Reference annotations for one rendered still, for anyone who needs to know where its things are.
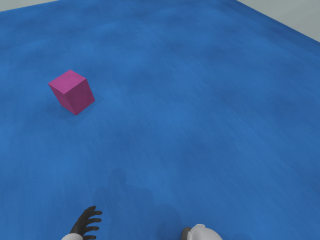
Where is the robot right thigh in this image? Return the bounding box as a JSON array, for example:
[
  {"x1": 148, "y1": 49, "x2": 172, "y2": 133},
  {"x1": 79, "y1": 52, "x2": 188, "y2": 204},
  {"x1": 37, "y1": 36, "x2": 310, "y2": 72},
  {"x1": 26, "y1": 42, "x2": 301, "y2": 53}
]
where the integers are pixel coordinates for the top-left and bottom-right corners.
[{"x1": 187, "y1": 227, "x2": 223, "y2": 240}]

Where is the robot left hand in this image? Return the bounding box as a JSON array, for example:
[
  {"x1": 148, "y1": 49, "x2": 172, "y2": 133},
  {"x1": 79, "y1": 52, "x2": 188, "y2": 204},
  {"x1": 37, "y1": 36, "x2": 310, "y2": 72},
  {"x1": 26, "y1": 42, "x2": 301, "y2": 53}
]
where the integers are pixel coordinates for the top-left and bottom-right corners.
[{"x1": 69, "y1": 205, "x2": 102, "y2": 240}]

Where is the right robot foot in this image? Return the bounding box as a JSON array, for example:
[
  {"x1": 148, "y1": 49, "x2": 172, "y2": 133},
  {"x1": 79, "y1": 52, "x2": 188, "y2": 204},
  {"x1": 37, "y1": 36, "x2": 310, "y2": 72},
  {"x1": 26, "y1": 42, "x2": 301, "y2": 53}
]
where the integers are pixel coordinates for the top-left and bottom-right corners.
[{"x1": 181, "y1": 227, "x2": 192, "y2": 240}]

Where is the carton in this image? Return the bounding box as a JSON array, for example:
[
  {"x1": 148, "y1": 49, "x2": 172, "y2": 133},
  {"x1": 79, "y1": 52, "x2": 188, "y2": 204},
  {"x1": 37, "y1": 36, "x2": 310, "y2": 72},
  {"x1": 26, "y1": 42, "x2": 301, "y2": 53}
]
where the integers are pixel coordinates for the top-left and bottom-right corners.
[{"x1": 48, "y1": 69, "x2": 95, "y2": 115}]

